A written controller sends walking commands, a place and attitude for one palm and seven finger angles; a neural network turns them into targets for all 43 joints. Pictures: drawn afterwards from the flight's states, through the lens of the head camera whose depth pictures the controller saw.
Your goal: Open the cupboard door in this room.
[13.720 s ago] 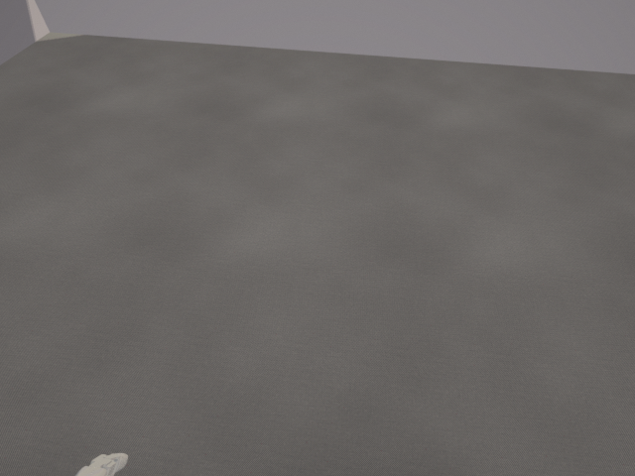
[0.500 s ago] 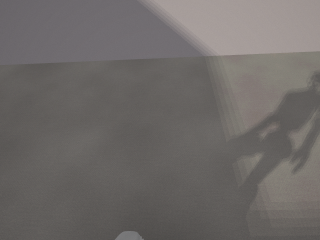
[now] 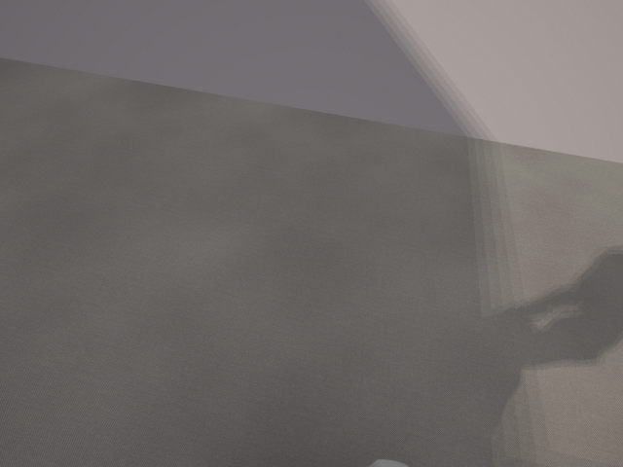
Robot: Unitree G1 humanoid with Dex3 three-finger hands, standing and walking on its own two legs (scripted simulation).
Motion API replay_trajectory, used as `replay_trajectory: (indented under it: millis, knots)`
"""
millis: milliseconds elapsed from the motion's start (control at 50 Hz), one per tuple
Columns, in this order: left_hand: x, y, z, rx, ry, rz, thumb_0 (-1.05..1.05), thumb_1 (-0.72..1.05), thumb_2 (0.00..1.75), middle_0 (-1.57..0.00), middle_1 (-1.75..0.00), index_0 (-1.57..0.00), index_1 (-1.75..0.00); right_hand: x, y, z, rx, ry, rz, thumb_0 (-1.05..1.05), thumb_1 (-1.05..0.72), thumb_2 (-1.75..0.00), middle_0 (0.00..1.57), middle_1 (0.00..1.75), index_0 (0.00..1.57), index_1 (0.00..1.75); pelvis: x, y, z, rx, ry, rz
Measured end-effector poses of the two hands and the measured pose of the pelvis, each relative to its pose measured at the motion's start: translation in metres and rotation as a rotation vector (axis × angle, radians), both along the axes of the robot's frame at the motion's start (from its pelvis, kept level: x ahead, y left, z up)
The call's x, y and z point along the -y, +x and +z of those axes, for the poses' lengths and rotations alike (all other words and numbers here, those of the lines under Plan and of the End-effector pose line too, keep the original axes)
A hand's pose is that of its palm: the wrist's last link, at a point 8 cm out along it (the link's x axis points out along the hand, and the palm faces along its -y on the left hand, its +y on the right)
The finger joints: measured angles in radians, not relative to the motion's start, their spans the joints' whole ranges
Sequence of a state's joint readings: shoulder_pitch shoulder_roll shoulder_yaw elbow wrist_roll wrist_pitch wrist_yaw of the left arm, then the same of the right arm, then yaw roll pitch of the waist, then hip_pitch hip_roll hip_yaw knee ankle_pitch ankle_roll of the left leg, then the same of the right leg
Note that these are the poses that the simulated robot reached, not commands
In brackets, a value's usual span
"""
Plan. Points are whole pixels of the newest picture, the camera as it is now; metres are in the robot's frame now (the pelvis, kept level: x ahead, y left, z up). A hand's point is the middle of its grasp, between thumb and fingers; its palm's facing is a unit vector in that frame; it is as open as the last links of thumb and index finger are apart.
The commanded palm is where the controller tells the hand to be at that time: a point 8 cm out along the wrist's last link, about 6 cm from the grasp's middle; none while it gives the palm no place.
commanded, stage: turn or walk to find it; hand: left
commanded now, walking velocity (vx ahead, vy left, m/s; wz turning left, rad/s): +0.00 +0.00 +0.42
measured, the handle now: out of the picture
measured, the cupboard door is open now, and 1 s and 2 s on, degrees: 0 0 0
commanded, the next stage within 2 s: none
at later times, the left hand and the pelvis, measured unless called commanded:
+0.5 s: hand out of the picture -0.02 +0.16 -0.16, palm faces +0.25 -0.94 -0.24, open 7.4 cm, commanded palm none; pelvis -0.03 -0.04 +0.00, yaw +14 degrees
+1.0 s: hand out of the picture -0.06 +0.21 -0.16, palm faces +0.43 -0.86 -0.25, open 7.4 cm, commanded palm none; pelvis -0.06 -0.02 +0.00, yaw +25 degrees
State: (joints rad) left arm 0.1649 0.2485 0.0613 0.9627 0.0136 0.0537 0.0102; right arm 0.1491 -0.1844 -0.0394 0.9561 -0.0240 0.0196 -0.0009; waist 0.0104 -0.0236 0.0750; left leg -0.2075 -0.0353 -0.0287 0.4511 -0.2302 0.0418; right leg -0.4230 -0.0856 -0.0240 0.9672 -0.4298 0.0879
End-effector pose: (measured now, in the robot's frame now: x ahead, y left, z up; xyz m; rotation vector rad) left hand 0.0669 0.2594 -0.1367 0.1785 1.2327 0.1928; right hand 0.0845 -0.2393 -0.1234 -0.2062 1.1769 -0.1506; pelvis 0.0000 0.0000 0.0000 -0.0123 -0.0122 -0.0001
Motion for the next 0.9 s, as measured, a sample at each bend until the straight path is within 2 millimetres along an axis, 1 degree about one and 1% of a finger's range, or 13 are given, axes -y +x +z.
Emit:
replay_trajectory:
  millis: [100, 140, 180, 220, 300, 400, 460, 520, 640, 680, 740, 800, 900]
  knots:
    - [0.020, 0.016, 0.009, 0.074, 0.013, -0.006, 0.01, 0.91, 0.90, -0.20, -0.30, -0.20, -0.30, 0.015, -0.026, -0.015, -0.065, 0.027, -0.010, 0.00, -0.90, -0.90, 0.20, 0.30, 0.21, 0.30, 0.015, -0.006, -0.003, -0.005, 0.011, 0.041]
    - [0.030, 0.018, 0.012, 0.102, 0.023, -0.005, 0.01, 0.91, 0.90, -0.20, -0.30, -0.20, -0.30, 0.024, -0.036, -0.023, -0.090, 0.039, -0.013, 0.00, -0.90, -0.90, 0.20, 0.30, 0.21, 0.30, 0.024, -0.009, -0.007, -0.008, 0.020, 0.057]
    - [0.040, 0.014, 0.013, 0.124, 0.040, -0.001, 0.01, 0.91, 0.90, -0.20, -0.30, -0.20, -0.30, 0.035, -0.043, -0.033, -0.109, 0.051, -0.015, 0.00, -0.90, -0.90, 0.20, 0.30, 0.21, 0.30, 0.033, -0.011, -0.011, -0.007, 0.024, 0.074]
    - [0.049, 0.004, 0.017, 0.128, 0.043, 0.013, 0.01, 0.91, 0.90, -0.20, -0.30, -0.20, -0.30, 0.043, -0.048, -0.036, -0.135, 0.052, -0.008, 0.00, -0.91, -0.90, 0.20, 0.30, 0.21, 0.30, 0.039, -0.014, -0.010, 0.000, 0.026, 0.103]
    - [0.059, -0.025, 0.021, 0.093, 0.040, 0.067, 0.01, 0.90, 0.90, -0.20, -0.30, -0.21, -0.30, 0.056, -0.053, -0.034, -0.176, 0.048, 0.021, 0.00, -0.91, -0.90, 0.20, 0.30, 0.20, 0.30, 0.045, -0.018, -0.004, 0.004, 0.038, 0.144]
    - [0.064, -0.060, 0.017, 0.038, 0.024, 0.137, 0.01, 0.90, 0.90, -0.20, -0.30, -0.21, -0.30, 0.059, -0.050, -0.028, -0.207, 0.030, 0.072, 0.00, -0.91, -0.90, 0.20, 0.30, 0.20, 0.30, 0.047, -0.022, -0.001, -0.001, 0.044, 0.195]
    - [0.061, -0.084, 0.012, 0.007, 0.010, 0.183, 0.01, 0.90, 0.90, -0.21, -0.30, -0.21, -0.30, 0.054, -0.041, -0.025, -0.214, 0.013, 0.117, 0.00, -0.91, -0.90, 0.20, 0.30, 0.20, 0.30, 0.043, -0.025, -0.001, -0.006, 0.045, 0.223]
    - [0.053, -0.112, 0.004, -0.027, -0.005, 0.234, 0.01, 0.90, 0.90, -0.21, -0.30, -0.21, -0.30, 0.040, -0.024, -0.021, -0.192, -0.005, 0.172, 0.00, -0.91, -0.90, 0.20, 0.30, 0.20, 0.30, 0.036, -0.031, -0.003, -0.009, 0.040, 0.252]
    - [0.023, -0.171, -0.024, -0.106, -0.032, 0.342, 0.01, 0.90, 0.90, -0.21, -0.30, -0.21, -0.30, -0.004, 0.019, -0.014, -0.054, -0.041, 0.288, 0.00, -0.91, -0.90, 0.20, 0.30, 0.20, 0.30, 0.011, -0.044, -0.016, -0.006, 0.017, 0.302]
    - [0.015, -0.184, -0.024, -0.142, -0.031, 0.362, 0.01, 0.91, 0.90, -0.20, -0.30, -0.21, -0.30, -0.018, 0.026, -0.007, -0.014, -0.041, 0.314, 0.00, -0.91, -0.90, 0.20, 0.30, 0.20, 0.30, 0.006, -0.047, -0.014, -0.002, 0.013, 0.308]
    - [0.006, -0.191, -0.018, -0.143, -0.032, 0.387, 0.01, 0.91, 0.90, -0.20, -0.30, -0.20, -0.30, -0.035, 0.032, 0.002, 0.010, -0.040, 0.348, 0.00, -0.91, -0.90, 0.20, 0.30, 0.20, 0.30, 0.002, -0.051, -0.006, -0.002, 0.000, 0.331]
    - [0.001, -0.190, -0.010, -0.106, -0.024, 0.402, 0.01, 0.91, 0.90, -0.20, -0.30, -0.20, -0.30, -0.045, 0.034, 0.005, 0.014, -0.027, 0.376, 0.00, -0.91, -0.90, 0.20, 0.30, 0.21, 0.30, 0.000, -0.053, -0.001, -0.004, -0.005, 0.355]
    - [0.000, -0.177, -0.001, -0.042, -0.003, 0.410, 0.01, 0.91, 0.90, -0.20, -0.30, -0.20, -0.30, -0.048, 0.030, 0.002, 0.004, -0.001, 0.394, 0.00, -0.90, -0.90, 0.20, 0.30, 0.21, 0.30, 0.004, -0.056, 0.001, -0.006, -0.002, 0.389]
